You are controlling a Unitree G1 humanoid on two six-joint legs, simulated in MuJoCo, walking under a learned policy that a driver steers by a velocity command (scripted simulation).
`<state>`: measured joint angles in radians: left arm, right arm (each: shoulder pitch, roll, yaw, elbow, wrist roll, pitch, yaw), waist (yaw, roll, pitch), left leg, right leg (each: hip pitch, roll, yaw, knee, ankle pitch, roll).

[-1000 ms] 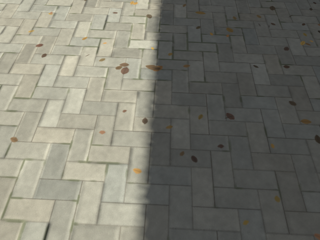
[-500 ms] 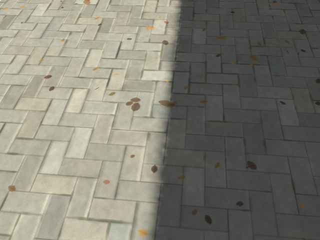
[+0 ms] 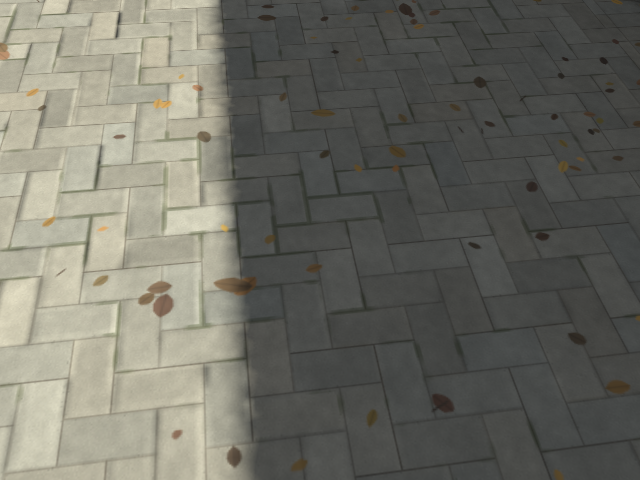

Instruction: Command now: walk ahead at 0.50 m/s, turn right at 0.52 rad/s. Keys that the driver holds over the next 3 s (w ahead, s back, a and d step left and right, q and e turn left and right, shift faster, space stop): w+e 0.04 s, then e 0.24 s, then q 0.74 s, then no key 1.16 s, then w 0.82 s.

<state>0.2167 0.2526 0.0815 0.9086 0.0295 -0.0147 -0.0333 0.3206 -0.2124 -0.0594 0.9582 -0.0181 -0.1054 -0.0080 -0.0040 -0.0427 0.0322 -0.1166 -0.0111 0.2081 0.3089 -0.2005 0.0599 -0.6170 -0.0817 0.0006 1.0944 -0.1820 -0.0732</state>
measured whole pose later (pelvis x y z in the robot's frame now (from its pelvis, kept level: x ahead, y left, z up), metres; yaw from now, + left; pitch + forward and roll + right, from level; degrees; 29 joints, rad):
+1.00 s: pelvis +0.18 +0.00 +0.00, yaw +7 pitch +1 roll -1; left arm 0.18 0.27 0.07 0.84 0.02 0.04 0.02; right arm 0.27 -0.25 -0.07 0.82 -0.01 0.04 -0.01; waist 0.00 -0.03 0.03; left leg -0.20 -0.04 -0.02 0.44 -0.26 0.07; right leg -0.50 -0.01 -0.03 1.00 -0.39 0.03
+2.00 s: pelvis +0.18 -0.03 +0.00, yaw +12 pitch -2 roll +0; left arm 0.23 0.23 0.00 1.05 0.01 0.00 0.02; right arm 0.23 -0.22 0.00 1.10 -0.01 0.01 -0.03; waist 0.00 0.01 0.04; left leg -0.11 -0.03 -0.08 0.36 -0.21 0.00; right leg -0.15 0.03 -0.01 0.37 -0.19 -0.03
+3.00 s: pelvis +0.48 +0.02 -0.01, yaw +13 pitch +0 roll +0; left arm 0.19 0.22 0.05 0.98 0.02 -0.07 -0.01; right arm 0.34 -0.20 -0.03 1.05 -0.02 -0.08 0.00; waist -0.02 0.02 0.06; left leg -0.32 0.01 -0.01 1.19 -0.31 0.09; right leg -0.29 0.07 -0.13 0.48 -0.19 -0.11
